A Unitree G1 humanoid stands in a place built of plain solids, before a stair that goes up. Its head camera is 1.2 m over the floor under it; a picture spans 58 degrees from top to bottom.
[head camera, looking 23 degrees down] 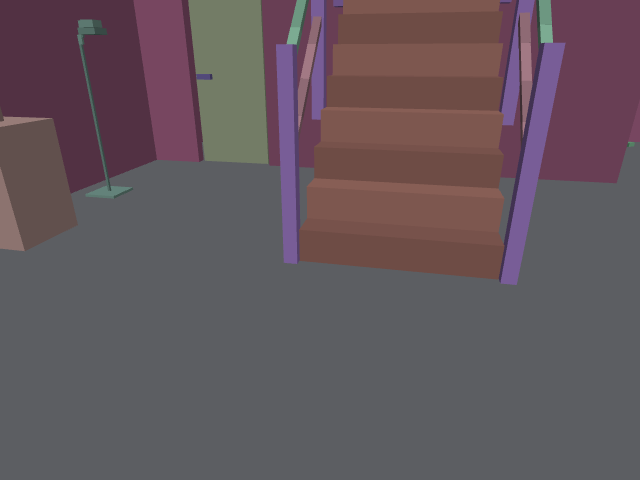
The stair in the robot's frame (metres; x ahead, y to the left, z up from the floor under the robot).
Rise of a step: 0.21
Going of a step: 0.21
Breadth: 1.20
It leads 12 degrees to the right of straight ahead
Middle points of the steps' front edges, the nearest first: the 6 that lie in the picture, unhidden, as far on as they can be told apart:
2.36 -0.46 0.21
2.57 -0.50 0.43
2.78 -0.55 0.64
2.99 -0.59 0.86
3.20 -0.64 1.07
3.41 -0.68 1.28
